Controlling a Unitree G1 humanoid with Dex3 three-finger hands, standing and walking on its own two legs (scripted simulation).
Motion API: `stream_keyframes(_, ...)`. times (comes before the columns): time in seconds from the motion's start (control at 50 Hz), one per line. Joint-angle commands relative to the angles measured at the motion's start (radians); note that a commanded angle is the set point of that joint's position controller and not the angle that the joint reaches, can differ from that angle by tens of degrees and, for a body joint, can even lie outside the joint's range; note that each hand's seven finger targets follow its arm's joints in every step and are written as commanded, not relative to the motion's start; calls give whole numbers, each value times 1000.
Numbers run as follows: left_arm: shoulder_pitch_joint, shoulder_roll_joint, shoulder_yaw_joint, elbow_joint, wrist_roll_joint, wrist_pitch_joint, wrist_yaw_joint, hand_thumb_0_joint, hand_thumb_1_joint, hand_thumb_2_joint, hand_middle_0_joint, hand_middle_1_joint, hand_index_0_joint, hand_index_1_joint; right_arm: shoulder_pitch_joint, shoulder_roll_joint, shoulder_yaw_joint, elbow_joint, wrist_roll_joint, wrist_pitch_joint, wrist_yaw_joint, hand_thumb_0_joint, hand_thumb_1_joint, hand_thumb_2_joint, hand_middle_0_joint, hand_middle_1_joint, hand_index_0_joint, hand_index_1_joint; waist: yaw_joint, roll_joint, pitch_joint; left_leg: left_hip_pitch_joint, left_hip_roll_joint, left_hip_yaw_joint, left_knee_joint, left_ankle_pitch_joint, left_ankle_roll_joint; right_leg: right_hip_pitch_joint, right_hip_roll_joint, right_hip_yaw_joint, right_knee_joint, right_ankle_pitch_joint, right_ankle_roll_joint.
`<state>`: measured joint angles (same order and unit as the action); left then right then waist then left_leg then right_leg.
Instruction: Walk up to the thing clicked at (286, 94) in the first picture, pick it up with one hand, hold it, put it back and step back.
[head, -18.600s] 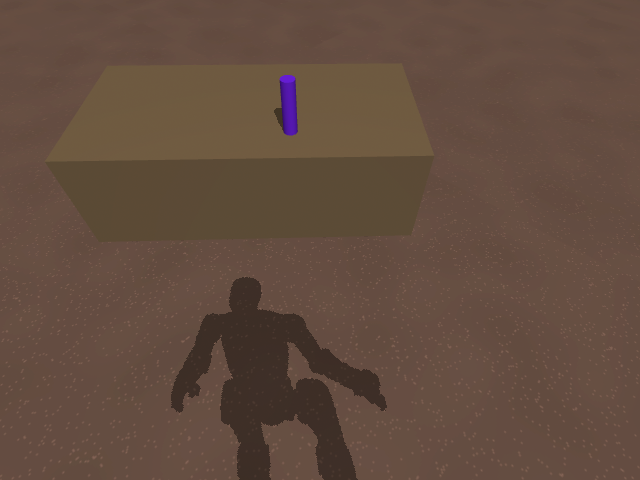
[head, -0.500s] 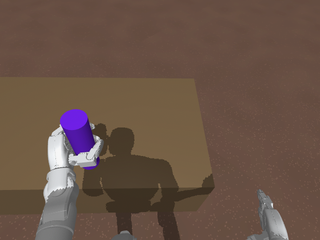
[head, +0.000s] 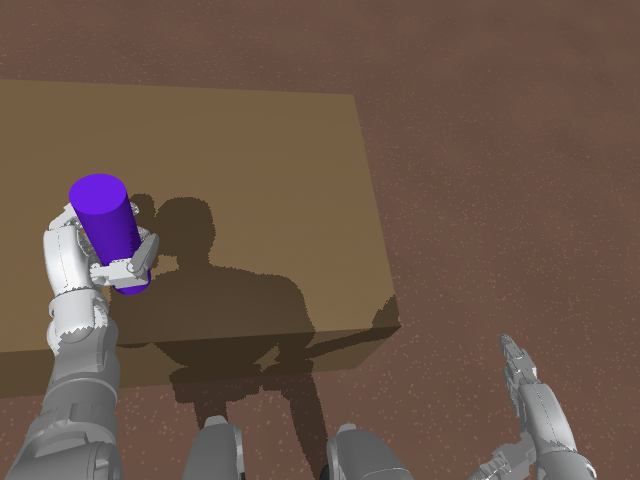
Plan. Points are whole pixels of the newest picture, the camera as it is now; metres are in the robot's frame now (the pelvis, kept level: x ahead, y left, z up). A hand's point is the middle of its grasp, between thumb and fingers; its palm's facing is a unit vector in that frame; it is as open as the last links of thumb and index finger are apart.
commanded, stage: crouch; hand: left
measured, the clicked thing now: (117, 243) +0.41 +0.21 +0.00
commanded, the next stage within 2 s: lower in 0.78 s
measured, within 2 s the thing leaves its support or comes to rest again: neither
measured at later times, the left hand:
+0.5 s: hand (127, 238) +0.45 +0.22 -0.06, palm faces +0.25 -0.97 +0.00, open 7.3 cm
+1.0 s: hand (129, 235) +0.48 +0.23 -0.10, palm faces +0.25 -0.97 +0.00, open 7.3 cm
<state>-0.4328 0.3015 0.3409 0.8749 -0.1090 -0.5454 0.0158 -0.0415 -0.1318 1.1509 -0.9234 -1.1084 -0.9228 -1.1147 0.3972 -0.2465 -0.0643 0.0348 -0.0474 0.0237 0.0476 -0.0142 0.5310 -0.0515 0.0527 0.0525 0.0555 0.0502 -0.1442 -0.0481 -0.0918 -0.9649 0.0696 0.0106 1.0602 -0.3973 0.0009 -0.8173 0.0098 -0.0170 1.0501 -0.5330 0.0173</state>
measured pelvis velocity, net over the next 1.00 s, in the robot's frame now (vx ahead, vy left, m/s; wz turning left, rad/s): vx -0.02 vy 0.01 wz -0.04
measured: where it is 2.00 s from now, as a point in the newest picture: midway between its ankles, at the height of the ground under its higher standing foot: outside the picture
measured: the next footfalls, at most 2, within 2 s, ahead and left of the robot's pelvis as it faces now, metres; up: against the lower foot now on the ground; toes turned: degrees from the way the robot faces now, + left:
none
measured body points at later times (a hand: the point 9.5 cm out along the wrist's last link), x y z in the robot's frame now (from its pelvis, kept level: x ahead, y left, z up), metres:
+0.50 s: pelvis -0.01 +0.01 -0.05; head +0.13 +0.07 +0.38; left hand +0.43 +0.27 -0.06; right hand +0.15 -0.25 -0.02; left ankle +0.06 +0.12 -0.66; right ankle -0.02 -0.13 -0.66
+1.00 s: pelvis -0.02 +0.01 -0.07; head +0.15 +0.08 +0.35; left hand +0.46 +0.28 -0.09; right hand +0.14 -0.25 -0.02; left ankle +0.06 +0.12 -0.66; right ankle -0.02 -0.13 -0.66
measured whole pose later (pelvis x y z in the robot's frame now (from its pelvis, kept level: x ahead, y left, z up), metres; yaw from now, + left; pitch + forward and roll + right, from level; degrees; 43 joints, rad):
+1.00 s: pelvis -0.02 +0.01 -0.07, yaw -2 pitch +28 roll -7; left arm -0.67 0.53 0.51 1.14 -0.04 -0.61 -0.02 -0.04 -0.13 1.15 -0.92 -1.11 -0.92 -1.11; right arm 0.42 -0.28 -0.05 -0.18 -0.07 0.01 0.08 -0.01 0.51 -0.06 0.06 0.05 0.06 0.05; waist -0.29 -0.02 -0.16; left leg -1.40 0.09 -0.05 1.38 -0.48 0.01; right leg -1.21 0.04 -0.06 1.34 -0.62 0.03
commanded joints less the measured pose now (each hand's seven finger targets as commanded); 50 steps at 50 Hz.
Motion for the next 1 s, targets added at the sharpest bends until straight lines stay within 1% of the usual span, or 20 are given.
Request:
stream_keyframes(0.0,-351,186,42,-152,-3,-126,0,0,362,1301,-1391,-1455,-1407,-1455,29,-164,-97,-207,-1,-50,0,0,538,-52,50,50,50,50,-2,170,-458,406,-21,-47,-64,234,3,-42,25,-21,-85,289,-28)
stream_keyframes(0.02,-348,212,68,-125,0,-132,4,0,377,1305,-1390,-1456,-1406,-1456,37,-174,-103,-212,-3,-46,2,0,539,-52,50,50,50,50,-2,176,-457,395,-19,-53,-59,234,0,-56,28,-25,-74,280,-29)
stream_keyframes(0.04,-355,236,67,-111,10,-135,8,0,394,1298,-1383,-1448,-1400,-1447,26,-176,-104,-210,-2,-42,3,0,537,-52,50,50,50,50,-2,190,-447,376,-21,-51,-55,204,2,-67,28,-22,-69,257,-29)
stream_keyframes(0.06,-421,214,52,-172,12,-149,10,0,383,1293,-1400,-1458,-1419,-1455,15,-184,-116,-250,-8,-50,3,0,537,-51,50,50,50,50,-21,177,-480,388,-16,-59,-45,205,1,-81,33,-28,-60,259,-29)
stream_keyframes(0.1,-416,234,71,-135,21,-152,14,0,383,1301,-1412,-1470,-1432,-1466,34,-165,-91,-282,-7,-51,7,0,535,-52,50,50,50,50,-29,193,-498,375,-17,-61,-28,219,1,-88,34,-30,-42,271,-29)
stream_keyframes(0.14,-399,237,78,-101,19,-154,11,0,389,1289,-1394,-1452,-1413,-1448,56,-181,-107,-289,-5,-48,8,0,533,-53,50,50,50,50,-37,178,-495,354,-18,-62,-12,239,4,-92,37,-32,-27,290,-28)
stream_keyframes(0.22,-429,258,81,-72,26,-161,-11,0,409,1299,-1388,-1446,-1403,-1446,92,-170,-94,-250,-12,-48,16,0,529,-54,51,50,50,50,-52,232,-531,357,-11,-70,41,331,4,-143,39,-35,16,338,-27)
stream_keyframes(0.24,-453,297,107,-84,31,-161,-8,0,410,1299,-1391,-1444,-1404,-1445,86,-186,-104,-283,-11,-49,15,0,530,-54,50,50,50,50,-53,230,-545,353,-10,-73,47,342,3,-146,41,-37,24,342,-28)
stream_keyframes(0.3,-492,283,100,-86,29,-170,-11,0,404,1300,-1368,-1436,-1383,-1436,53,-173,-87,-302,-16,-53,20,0,536,-53,50,50,50,50,-57,259,-540,333,-8,-82,55,290,-2,-184,43,-41,44,293,-33)
stream_keyframes(0.34,-507,327,124,-67,39,-169,-9,0,417,1294,-1369,-1432,-1383,-1431,68,-192,-107,-316,-17,-47,19,0,534,-53,50,50,50,50,-67,266,-553,309,-8,-82,62,249,0,-193,44,-40,49,267,-35)
stream_keyframes(0.42,-536,338,119,-47,42,-168,-20,0,431,1302,-1377,-1440,-1391,-1438,66,-175,-86,-332,-16,-49,22,0,534,-53,51,50,50,50,-83,274,-564,259,-13,-76,90,206,10,-211,45,-33,64,254,-32)
stream_keyframes(0.48,-548,357,128,-19,45,-159,-23,0,402,1297,-1366,-1441,-1385,-1437,67,-192,-101,-342,-14,-50,17,0,536,-52,51,50,50,50,-96,272,-532,222,-13,-80,87,121,10,-238,46,-28,58,190,-32)
stream_keyframes(0.58,-557,395,147,-16,50,-155,-22,0,432,1296,-1376,-1439,-1395,-1434,66,-204,-104,-369,-14,-53,18,0,535,-52,51,50,50,50,-93,295,-587,234,-8,-91,111,189,8,-254,51,-40,98,225,-39)
stream_keyframes(0.62,-566,385,145,-1,47,-156,-27,0,421,1298,-1368,-1436,-1385,-1433,67,-190,-95,-372,-11,-58,18,0,535,-54,51,50,50,50,-103,297,-572,220,-8,-92,120,173,8,-269,52,-40,102,213,-39)
stream_keyframes(0.66,-578,408,155,6,49,-154,-29,0,416,1307,-1366,-1438,-1383,-1435,65,-210,-118,-361,-11,-58,14,0,532,-54,51,50,50,50,-114,307,-578,218,-3,-96,127,181,8,-289,54,-42,108,215,-39)
stream_keyframes(0.74,-582,420,167,13,51,-151,-25,0,385,1309,-1373,-1445,-1389,-1444,61,-195,-98,-388,-10,-60,18,0,531,-55,51,50,50,50,-110,309,-591,202,-5,-97,135,162,9,-292,54,-43,119,201,-39)
stream_keyframes(0.78,-587,436,171,19,56,-148,-24,0,374,1296,-1351,-1425,-1368,-1424,61,-229,-136,-398,-11,-59,14,0,533,-55,51,50,50,50,-123,328,-597,226,0,-105,135,173,3,-318,57,-49,129,195,-42)
stream_keyframes(0.84,-607,446,174,3,60,-148,-25,0,383,1286,-1347,-1416,-1363,-1415,75,-200,-108,-363,-14,-60,17,0,532,-55,51,50,50,50,-114,349,-578,209,-2,-106,140,175,1,-337,56,-49,137,192,-44)
stream_keyframes(0.92,-579,441,175,68,67,-137,-29,0,364,1286,-1371,-1446,-1384,-1447,76,-213,-119,-378,-15,-62,16,0,521,-58,50,50,50,50,-137,314,-590,184,-1,-99,177,213,12,-334,60,-46,144,236,-39)
stream_keyframes(0.98,-582,439,175,98,64,-145,-33,0,368,1302,-1386,-1463,-1400,-1464,51,-213,-111,-391,-13,-69,18,0,522,-58,50,50,49,50,-146,288,-556,122,-3,-102,187,151,19,-361,61,-44,150,196,-38)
